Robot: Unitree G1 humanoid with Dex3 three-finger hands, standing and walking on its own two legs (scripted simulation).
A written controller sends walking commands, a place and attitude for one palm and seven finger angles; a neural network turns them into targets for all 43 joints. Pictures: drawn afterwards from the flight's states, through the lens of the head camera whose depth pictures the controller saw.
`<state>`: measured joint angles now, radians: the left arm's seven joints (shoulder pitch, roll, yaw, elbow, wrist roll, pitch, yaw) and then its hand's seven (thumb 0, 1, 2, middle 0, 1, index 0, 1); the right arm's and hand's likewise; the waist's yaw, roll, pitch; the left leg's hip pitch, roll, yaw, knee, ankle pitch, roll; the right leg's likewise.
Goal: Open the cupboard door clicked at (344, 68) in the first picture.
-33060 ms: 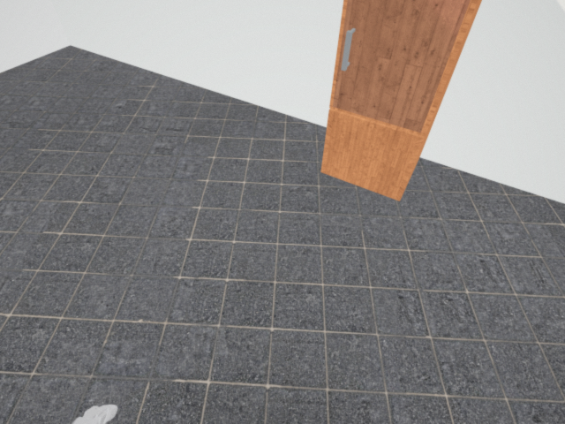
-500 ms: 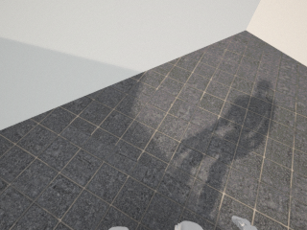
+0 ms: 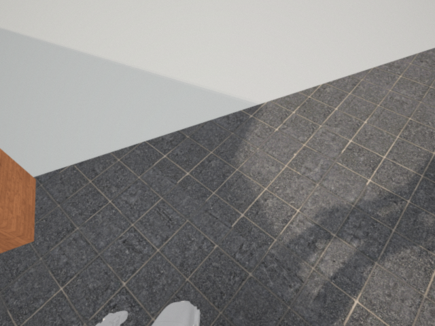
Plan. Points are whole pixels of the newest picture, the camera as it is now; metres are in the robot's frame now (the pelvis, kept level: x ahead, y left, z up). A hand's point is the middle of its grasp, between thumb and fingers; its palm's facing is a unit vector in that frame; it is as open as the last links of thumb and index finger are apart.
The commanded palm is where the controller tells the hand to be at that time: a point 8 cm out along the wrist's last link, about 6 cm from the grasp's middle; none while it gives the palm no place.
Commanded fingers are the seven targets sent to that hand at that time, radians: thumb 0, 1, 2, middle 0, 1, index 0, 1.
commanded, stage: turn to face it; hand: left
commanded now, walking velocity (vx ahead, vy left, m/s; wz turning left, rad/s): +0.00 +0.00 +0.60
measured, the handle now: out of the picture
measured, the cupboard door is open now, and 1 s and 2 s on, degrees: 43 43 43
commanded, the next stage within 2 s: take the last steps up to it in 1.86 s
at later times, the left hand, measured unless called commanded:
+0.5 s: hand out of the picture +0.01 +0.27 -0.18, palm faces +0.33 -0.92 -0.22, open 7.4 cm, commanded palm none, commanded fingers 0.00 0.90 0.90 -0.20 -0.30 -0.20 -0.30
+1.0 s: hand out of the picture +0.04 +0.21 -0.14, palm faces +0.52 -0.81 -0.28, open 7.4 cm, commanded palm none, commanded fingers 0.00 0.90 0.90 -0.20 -0.30 -0.20 -0.30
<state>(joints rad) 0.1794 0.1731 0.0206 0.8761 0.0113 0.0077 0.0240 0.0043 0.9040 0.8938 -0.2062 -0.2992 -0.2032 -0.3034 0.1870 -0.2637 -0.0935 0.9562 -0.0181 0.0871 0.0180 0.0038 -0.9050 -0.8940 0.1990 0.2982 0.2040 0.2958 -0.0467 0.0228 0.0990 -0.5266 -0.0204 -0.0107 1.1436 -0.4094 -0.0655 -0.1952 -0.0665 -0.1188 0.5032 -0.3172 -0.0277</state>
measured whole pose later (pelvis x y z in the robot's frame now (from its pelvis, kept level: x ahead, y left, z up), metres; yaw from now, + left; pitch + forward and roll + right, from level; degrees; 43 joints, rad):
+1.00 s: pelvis +0.05 -0.01 +0.00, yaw +35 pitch +1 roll +2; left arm 0.14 0.18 0.02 0.87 0.00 0.01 0.03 0.00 0.90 0.89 -0.21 -0.30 -0.20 -0.30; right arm 0.22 -0.26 -0.10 0.97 -0.02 0.08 0.01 0.00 -0.90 -0.89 0.20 0.30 0.20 0.30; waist -0.07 0.04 0.09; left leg -0.53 -0.04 -0.04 1.17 -0.40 -0.07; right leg -0.17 -0.04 -0.10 0.49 -0.33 -0.04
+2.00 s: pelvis +0.07 +0.00 -0.01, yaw +61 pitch +0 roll +1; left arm 0.16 0.16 0.02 0.93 0.01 0.01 0.02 0.00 0.91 0.89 -0.20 -0.30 -0.20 -0.30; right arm 0.28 -0.21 -0.06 1.03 -0.02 0.05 -0.01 0.00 -0.90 -0.89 0.20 0.30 0.21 0.30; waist -0.05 0.03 0.05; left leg -0.38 -0.07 -0.04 0.76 -0.43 0.00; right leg -0.21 -0.01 -0.06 0.53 -0.33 -0.04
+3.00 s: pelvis +0.06 +0.25 -0.01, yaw +66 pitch +0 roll +3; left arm 0.07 0.19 0.05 0.95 0.02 -0.01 -0.02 0.00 0.91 0.89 -0.20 -0.30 -0.20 -0.30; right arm 0.43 -0.17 -0.03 1.13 -0.04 -0.04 -0.02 -0.01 -0.91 -0.89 0.20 0.30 0.20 0.30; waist -0.05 0.00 0.05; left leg -0.01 -0.02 0.19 0.34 -0.32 0.02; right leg -0.43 -0.08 -0.08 0.66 -0.23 -0.01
